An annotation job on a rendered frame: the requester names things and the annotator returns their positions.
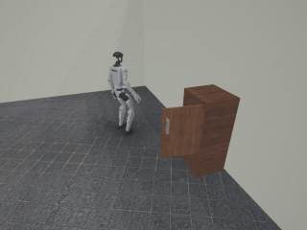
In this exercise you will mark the robot left upper arm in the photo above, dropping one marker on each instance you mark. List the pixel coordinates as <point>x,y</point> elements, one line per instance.
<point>109,78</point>

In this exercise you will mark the right robot thigh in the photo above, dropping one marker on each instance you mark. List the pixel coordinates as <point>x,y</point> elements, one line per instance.
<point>126,98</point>

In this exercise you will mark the robot right forearm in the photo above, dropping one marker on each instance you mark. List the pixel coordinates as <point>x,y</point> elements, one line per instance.
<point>129,88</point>

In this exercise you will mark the robot left forearm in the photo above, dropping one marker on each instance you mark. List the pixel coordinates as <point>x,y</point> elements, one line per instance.
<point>111,85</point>

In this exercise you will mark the robot right hand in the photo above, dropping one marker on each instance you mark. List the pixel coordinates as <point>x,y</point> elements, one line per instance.
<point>137,97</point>

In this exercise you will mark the robot left foot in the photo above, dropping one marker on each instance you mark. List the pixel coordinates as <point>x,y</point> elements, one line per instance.
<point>123,125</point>

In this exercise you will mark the handle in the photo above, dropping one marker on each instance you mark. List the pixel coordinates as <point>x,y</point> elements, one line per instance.
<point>167,126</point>

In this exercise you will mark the cupboard door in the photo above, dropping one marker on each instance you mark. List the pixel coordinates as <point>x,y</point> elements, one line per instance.
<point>184,130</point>

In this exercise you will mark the robot right upper arm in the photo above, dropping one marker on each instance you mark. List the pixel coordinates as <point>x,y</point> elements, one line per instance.
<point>124,71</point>

